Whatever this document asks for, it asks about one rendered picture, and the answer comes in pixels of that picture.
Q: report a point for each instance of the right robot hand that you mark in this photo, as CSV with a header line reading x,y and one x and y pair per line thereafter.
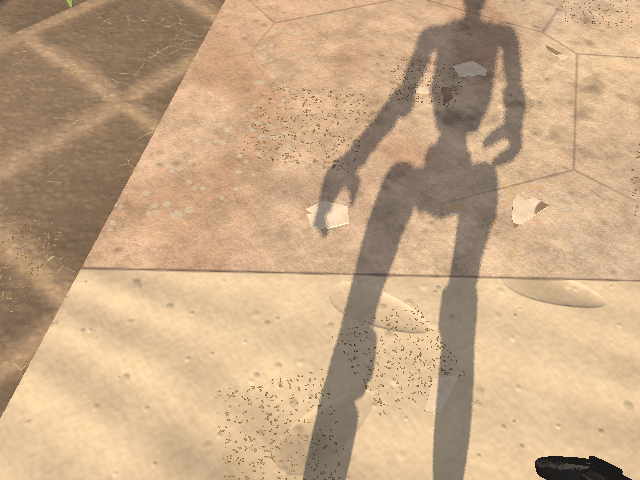
x,y
574,468

